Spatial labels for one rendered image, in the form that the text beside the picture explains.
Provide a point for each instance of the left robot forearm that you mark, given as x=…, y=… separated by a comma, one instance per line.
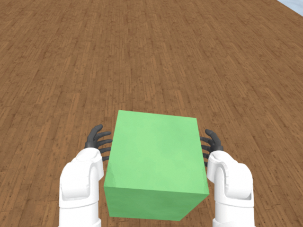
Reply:
x=79, y=191

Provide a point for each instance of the robot right hand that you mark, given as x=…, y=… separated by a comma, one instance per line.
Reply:
x=215, y=144

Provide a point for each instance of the carton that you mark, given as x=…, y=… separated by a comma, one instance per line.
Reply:
x=156, y=168

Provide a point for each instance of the right robot forearm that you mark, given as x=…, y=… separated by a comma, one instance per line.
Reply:
x=233, y=191

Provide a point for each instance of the robot left hand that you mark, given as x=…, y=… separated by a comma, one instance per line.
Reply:
x=92, y=140

